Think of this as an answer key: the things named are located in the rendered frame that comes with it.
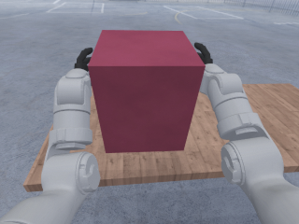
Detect left robot upper arm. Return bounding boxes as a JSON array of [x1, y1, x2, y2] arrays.
[[0, 151, 101, 224]]

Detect robot left forearm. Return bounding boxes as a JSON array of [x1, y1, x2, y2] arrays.
[[41, 68, 93, 188]]

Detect table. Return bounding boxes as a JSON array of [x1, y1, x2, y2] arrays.
[[23, 83, 299, 192]]

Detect robot right forearm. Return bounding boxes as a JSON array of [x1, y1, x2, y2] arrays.
[[199, 63, 284, 173]]

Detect right robot upper arm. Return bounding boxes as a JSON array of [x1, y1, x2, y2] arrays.
[[221, 136, 299, 224]]

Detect left robot hand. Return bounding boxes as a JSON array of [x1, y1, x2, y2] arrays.
[[74, 48, 93, 85]]

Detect right robot hand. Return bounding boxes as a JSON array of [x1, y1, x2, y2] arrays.
[[194, 42, 213, 64]]

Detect carton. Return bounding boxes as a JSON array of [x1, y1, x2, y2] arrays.
[[88, 30, 206, 153]]

